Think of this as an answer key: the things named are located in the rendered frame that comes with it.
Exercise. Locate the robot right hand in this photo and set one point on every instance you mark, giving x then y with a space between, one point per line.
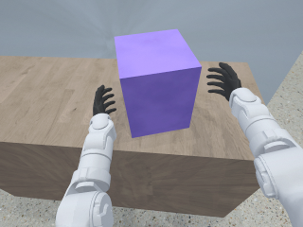
229 78

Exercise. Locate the left robot forearm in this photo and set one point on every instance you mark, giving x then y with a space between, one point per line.
93 172

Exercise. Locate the left robot upper arm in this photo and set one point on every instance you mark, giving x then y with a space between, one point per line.
86 209

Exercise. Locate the pedestal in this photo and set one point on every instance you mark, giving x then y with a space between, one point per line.
46 105

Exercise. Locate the right robot forearm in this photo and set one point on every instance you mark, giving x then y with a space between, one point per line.
258 125

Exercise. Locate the robot left hand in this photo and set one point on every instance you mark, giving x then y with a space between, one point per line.
99 106

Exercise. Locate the right robot upper arm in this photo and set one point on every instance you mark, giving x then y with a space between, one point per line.
280 176

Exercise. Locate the carton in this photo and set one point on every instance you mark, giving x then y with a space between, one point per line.
159 77

